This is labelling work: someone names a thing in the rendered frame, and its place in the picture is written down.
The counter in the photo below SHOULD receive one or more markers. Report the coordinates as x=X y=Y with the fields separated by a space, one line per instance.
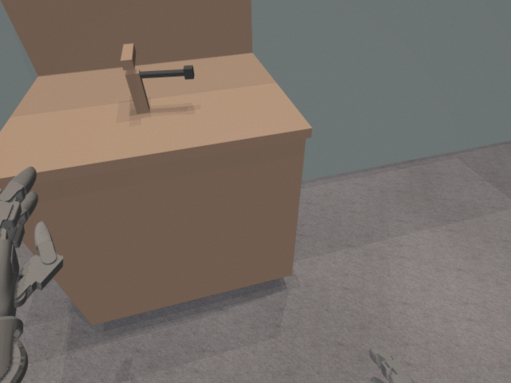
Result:
x=156 y=191

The tap lever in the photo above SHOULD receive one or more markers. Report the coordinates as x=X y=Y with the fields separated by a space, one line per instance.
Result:
x=187 y=72

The robot left forearm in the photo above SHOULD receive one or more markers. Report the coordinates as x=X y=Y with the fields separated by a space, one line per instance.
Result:
x=13 y=356

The robot right hand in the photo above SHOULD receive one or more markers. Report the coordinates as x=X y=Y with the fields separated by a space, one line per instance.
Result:
x=391 y=368

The robot left hand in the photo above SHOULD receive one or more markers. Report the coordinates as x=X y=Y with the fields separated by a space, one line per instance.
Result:
x=16 y=206

